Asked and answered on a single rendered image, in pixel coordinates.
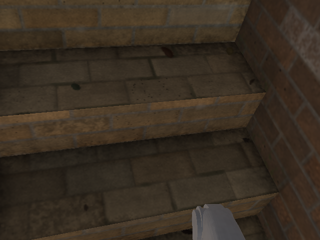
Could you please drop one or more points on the right robot thigh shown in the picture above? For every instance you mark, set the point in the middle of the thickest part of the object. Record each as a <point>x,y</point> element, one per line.
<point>214,222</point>

